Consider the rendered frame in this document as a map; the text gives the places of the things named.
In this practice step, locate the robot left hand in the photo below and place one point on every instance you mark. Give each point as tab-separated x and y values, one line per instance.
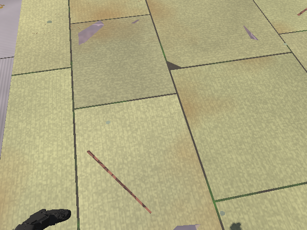
42	219

